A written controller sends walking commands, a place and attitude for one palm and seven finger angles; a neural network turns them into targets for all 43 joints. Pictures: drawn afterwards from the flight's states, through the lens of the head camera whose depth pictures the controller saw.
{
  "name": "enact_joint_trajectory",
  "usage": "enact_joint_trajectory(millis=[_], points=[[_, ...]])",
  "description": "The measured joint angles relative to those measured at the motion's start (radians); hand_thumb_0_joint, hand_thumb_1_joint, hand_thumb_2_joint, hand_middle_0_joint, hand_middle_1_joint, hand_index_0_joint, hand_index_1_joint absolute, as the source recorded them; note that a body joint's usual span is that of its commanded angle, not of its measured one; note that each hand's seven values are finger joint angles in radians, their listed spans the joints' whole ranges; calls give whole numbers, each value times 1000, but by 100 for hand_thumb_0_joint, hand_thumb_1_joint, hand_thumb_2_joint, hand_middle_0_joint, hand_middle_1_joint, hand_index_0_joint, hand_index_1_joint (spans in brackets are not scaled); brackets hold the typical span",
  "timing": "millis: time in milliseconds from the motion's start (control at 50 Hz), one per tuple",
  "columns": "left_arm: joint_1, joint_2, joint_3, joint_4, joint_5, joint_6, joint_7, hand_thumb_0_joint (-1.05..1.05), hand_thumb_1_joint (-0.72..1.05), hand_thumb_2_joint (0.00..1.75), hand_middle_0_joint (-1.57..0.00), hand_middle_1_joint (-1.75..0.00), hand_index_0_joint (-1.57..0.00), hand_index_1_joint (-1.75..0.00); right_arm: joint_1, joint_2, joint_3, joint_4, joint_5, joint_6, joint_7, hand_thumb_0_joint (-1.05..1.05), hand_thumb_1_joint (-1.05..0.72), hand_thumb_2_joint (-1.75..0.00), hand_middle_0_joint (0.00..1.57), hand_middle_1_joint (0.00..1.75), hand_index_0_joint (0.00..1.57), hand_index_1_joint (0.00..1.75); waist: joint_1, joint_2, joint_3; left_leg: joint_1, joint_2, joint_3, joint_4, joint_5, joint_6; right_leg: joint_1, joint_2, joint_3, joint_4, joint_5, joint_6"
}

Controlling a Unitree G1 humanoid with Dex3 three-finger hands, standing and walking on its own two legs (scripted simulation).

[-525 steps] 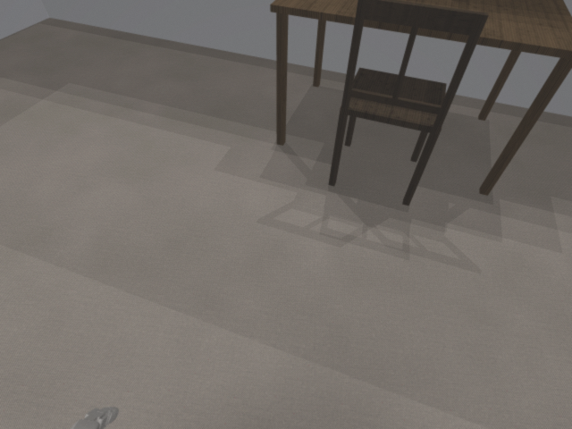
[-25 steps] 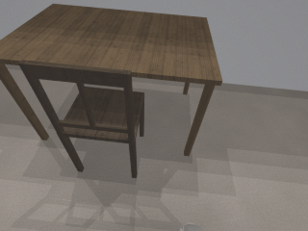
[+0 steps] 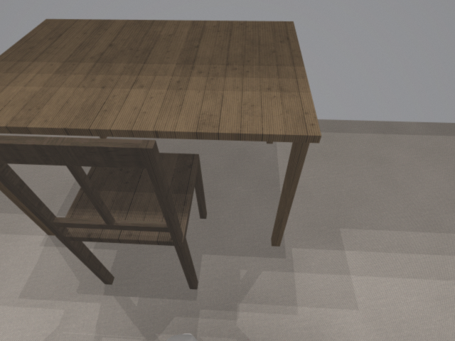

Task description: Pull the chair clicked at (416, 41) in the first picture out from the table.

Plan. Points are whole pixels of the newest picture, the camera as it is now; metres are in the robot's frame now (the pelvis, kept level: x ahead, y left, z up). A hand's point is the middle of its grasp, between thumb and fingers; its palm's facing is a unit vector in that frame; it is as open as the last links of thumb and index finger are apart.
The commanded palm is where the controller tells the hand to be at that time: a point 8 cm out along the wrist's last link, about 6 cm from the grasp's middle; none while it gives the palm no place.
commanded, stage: come to a stop and stand still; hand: left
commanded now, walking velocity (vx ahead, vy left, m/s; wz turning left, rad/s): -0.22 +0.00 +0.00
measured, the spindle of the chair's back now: (93, 196) +0.46 +0.38 -0.10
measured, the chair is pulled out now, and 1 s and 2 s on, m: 0.00 0.00 0.00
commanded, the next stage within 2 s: look again from close up in 0.86 s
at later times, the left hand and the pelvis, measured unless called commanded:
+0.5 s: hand out of the picture +0.00 +0.20 -0.17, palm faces -0.01 -0.97 -0.23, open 7.4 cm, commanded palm none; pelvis -0.03 +0.01 +0.00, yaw -2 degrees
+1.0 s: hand out of the picture -0.05 +0.16 -0.18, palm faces +0.04 -0.98 -0.18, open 7.4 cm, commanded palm none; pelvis -0.03 +0.00 +0.00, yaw -1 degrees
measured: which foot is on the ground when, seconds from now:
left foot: up 0.00-0.10, down 0.12-0.56, up 0.58-0.82, down 0.84-1.00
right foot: down 0.00-0.14, up 0.16-0.50, down 0.52-1.00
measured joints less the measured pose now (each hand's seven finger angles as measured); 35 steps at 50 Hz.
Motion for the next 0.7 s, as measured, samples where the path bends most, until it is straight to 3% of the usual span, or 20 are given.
enact_joint_trajectory(millis=[100, 160, 220, 320, 420, 460, 520, 600, 700], points=[[16, -1, 7, -3, 0, 26, 2, 0, 92, 90, -20, -30, -20, -30, -30, -13, -10, -13, -1, 11, -3, 1, -94, -90, 19, 30, 19, 30, 21, -10, 7, 100, -22, 17, -221, 92, -7, -15, -17, 2, 83, -56, 29], [19, 19, 15, -3, -8, 49, 5, 0, 92, 90, -20, -30, -20, -30, -41, 5, -8, -24, -7, 5, -5, 1, -94, -90, 19, 30, 19, 30, 30, -60, 19, 119, -50, 39, -250, 126, 38, -48, -42, 31, 174, -153, 50], [24, 32, 20, 0, -7, 65, 6, 0, 91, 90, -20, -30, -20, -30, -56, 13, -1, -36, -13, 2, -17, 1, -95, -90, 20, 30, 20, 30, 32, -76, 25, 129, -51, 50, -296, 136, 61, -109, -17, 91, 375, -299, 60], [40, 47, 27, 4, -1, 71, -2, 0, 91, 90, -20, -30, -19, -30, -89, 10, 0, -53, -13, 4, -22, 1, -94, -90, 20, 30, 20, 30, 27, -70, 23, 122, -38, 58, -368, 195, 60, -138, -2, 134, 547, -300, 82], [50, 52, 23, 18, 0, 81, -10, 1, 91, 90, -20, -30, -19, -30, -101, 3, -6, -60, -15, 2, -13, 0, -93, -90, 20, 30, 20, 30, 7, -52, 8, 108, -20, 61, -400, 231, 47, -57, -21, 125, 414, -330, 91], [50, 48, 18, 24, -2, 75, -12, 1, 91, 90, -20, -30, -19, -30, -94, -3, -9, -54, -17, 4, -7, 0, -92, -90, 20, 30, 20, 30, -2, -38, -2, 101, -15, 58, -404, 243, 38, -5, -25, 117, 299, -324, 85], [62, 44, 9, 27, -2, 50, -12, 1, 91, 90, -20, -30, -19, -30, -69, -7, -14, -35, -12, 13, 1, 0, -92, -90, 20, 30, 20, 30, -4, -40, -25, 85, -24, 61, -387, 246, 17, 99, -38, 106, 53, -212, 67], [93, 0, -10, 49, 1, 36, -8, 0, 91, 90, -20, -30, -19, -30, -14, -29, -18, 5, -10, 38, 12, 0, -92, -90, 20, 30, 20, 30, 3, 3, -58, 77, -28, 22, -291, 62, 2, 130, -22, 92, 13, -150, 46], [134, -33, -19, 61, -1, 13, -8, 0, 90, 90, -20, -30, -20, -30, 38, -35, -10, 33, -11, 23, 20, 0, -92, -90, 20, 30, 19, 30, 14, -4, -69, 108, -35, 13, -213, 51, 7, 153, -19, 103, -40, -124, 37]])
